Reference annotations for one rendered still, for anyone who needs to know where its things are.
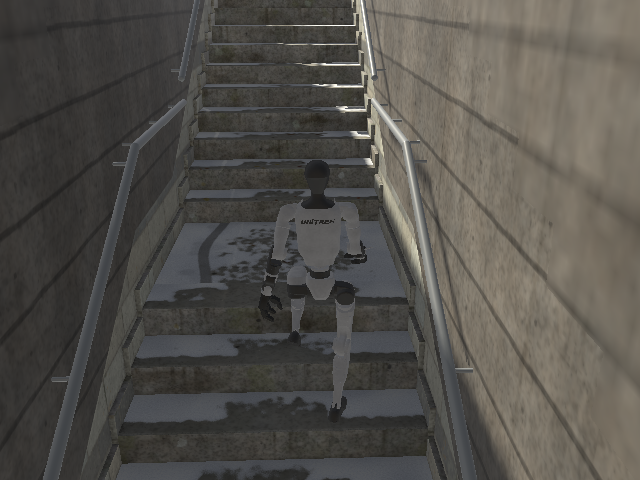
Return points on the robot right forearm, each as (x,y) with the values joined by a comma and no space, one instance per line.
(361,256)

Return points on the robot right shin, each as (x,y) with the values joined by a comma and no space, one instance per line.
(340,371)

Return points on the right robot hand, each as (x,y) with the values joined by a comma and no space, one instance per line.
(356,261)

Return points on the robot right upper arm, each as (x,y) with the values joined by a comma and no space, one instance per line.
(349,212)

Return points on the robot left upper arm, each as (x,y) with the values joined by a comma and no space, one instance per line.
(286,213)

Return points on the robot left forearm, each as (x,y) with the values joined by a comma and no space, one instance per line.
(271,274)

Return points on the robot right foot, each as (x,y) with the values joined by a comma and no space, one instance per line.
(334,413)

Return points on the left robot hand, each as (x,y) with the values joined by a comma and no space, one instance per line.
(265,307)

